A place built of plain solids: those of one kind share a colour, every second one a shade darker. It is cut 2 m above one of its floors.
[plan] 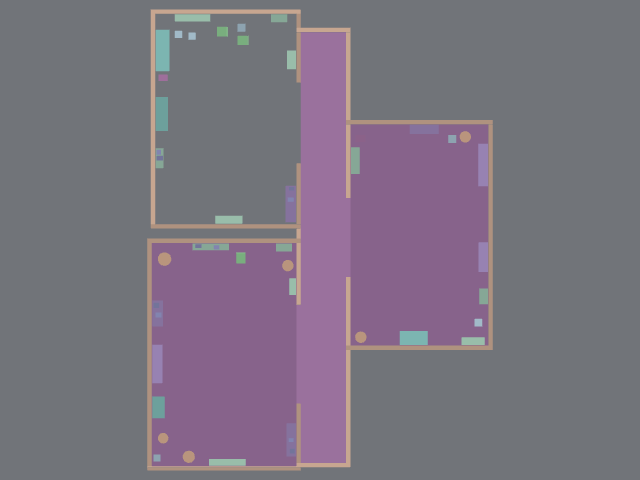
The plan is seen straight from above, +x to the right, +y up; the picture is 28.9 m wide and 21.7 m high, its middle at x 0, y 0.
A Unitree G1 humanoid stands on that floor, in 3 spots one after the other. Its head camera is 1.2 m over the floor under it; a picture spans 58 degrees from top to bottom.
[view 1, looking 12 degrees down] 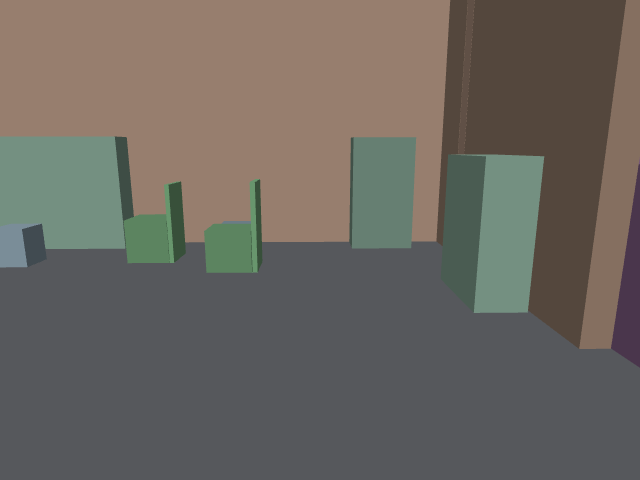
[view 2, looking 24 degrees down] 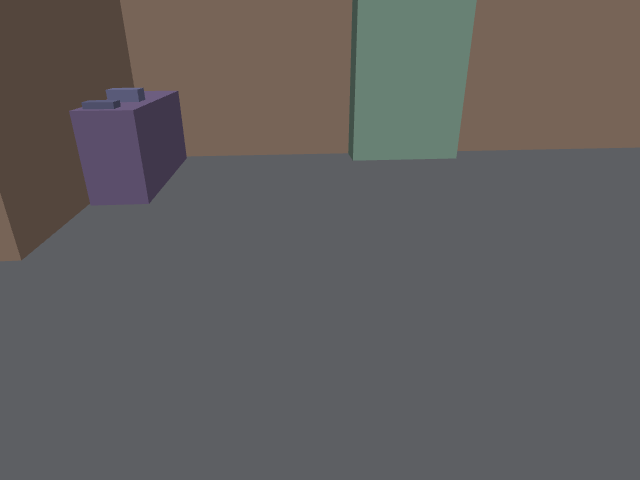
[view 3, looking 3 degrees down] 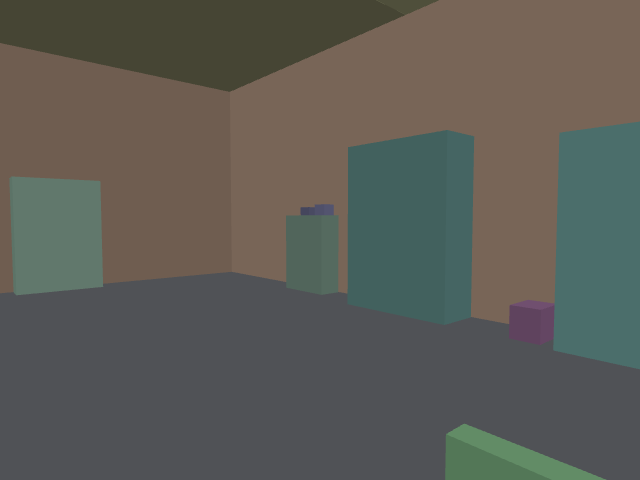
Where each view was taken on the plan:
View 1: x -2.69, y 4.70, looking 89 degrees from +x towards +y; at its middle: wall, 5.65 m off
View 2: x -2.69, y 6.00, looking -95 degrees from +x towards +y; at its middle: ground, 2.95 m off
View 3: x -2.69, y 9.16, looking -131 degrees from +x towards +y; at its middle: case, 6.69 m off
